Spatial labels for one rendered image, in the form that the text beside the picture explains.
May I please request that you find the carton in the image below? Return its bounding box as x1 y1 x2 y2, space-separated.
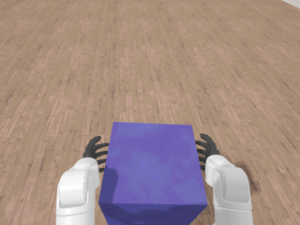
98 122 208 225

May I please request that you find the robot right forearm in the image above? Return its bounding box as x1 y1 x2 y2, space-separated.
205 155 253 225

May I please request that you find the right robot hand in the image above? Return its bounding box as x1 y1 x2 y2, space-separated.
195 133 219 171

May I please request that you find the left robot hand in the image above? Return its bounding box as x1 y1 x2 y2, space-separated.
82 136 110 173

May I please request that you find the robot left forearm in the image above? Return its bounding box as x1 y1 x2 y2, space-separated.
55 157 100 225

